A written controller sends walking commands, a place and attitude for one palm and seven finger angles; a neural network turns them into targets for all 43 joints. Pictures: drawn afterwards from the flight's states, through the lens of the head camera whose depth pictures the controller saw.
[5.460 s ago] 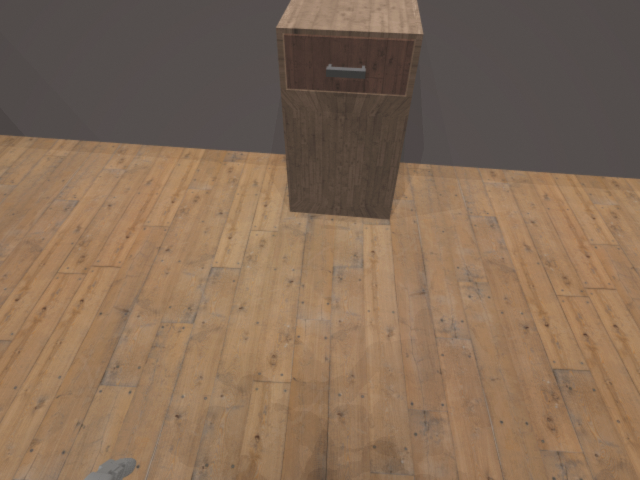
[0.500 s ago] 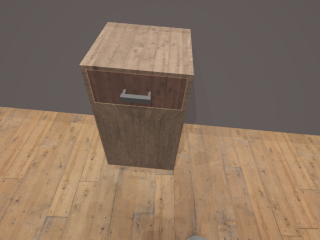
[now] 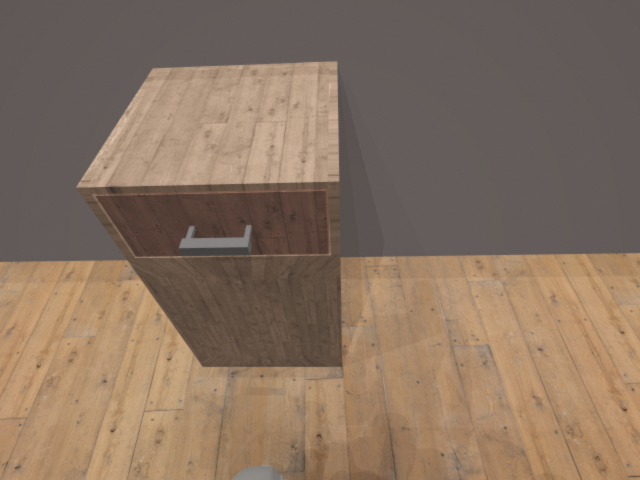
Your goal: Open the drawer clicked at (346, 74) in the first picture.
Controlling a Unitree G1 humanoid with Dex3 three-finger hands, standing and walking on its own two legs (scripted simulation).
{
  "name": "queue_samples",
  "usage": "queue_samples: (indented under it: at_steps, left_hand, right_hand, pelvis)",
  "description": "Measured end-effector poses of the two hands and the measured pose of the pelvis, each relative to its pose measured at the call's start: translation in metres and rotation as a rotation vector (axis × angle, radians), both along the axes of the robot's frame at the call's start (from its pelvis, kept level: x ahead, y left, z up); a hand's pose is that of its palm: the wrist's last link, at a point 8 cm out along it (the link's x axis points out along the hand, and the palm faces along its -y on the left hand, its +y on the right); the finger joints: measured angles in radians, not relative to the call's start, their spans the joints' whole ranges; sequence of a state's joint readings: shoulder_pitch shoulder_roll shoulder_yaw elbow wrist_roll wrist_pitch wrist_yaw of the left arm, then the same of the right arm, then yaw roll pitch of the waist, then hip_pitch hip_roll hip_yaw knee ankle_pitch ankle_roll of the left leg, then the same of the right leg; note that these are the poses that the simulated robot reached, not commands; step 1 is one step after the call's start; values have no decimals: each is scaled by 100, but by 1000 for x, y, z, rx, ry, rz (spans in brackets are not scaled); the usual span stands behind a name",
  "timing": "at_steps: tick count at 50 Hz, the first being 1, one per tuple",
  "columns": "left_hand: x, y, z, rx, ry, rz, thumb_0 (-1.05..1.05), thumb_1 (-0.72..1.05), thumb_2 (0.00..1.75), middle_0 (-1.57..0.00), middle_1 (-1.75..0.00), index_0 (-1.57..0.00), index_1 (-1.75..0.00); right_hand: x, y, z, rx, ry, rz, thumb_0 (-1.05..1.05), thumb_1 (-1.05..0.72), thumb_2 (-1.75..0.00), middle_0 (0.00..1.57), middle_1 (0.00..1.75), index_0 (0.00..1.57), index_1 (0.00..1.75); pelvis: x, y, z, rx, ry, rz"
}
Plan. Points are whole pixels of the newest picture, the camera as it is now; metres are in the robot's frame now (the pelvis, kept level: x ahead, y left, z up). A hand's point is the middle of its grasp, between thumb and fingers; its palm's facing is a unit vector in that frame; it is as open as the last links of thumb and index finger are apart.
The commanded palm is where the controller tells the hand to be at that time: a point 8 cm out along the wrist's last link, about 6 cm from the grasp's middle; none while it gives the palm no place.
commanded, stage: come to a stop and stand still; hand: left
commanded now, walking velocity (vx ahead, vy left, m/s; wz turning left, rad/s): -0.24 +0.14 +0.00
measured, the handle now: (218, 238) +0.54 +0.23 -0.08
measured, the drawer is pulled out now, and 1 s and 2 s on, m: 0.00 0.00 0.00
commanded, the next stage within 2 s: look again from close up in 0.72 s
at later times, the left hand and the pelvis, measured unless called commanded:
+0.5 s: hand out of the picture -0.01 +0.25 -0.18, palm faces +0.07 -0.98 -0.20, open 7.3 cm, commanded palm none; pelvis -0.01 +0.06 +0.00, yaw +0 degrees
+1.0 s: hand out of the picture -0.04 +0.24 -0.18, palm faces -0.01 -0.98 -0.20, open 7.3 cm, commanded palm none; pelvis -0.05 +0.07 +0.00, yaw +0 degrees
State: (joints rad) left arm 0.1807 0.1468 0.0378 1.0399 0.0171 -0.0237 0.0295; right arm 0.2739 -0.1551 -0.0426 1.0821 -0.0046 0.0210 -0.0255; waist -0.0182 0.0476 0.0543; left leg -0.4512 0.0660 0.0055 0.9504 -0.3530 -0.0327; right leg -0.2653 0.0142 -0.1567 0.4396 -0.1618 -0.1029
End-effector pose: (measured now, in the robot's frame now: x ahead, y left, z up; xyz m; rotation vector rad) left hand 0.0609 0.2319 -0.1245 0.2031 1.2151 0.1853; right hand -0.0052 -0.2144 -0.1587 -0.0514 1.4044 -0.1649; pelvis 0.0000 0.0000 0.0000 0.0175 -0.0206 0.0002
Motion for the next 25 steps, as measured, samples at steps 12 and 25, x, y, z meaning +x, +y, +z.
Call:
queue_samples:
  at_steps: [12, 25]
  left_hand:
    - [-47, 31, -10, -15, 104, 81, 0, 92, 90, -21, -30, -20, -30]
    - [-82, 67, -25, -65, 171, 81, 1, 91, 90, -20, -29, -20, -30]
  right_hand:
    - [80, 6, 16, -70, -146, 95, 0, -91, -90, 19, 30, 19, 30]
    - [45, 52, 24, -102, -122, 110, 0, -93, -90, 20, 30, 20, 30]
  pelvis:
    - [-4, 28, 0, 7, 14, 6]
    - [-14, 64, -1, -2, 7, -6]
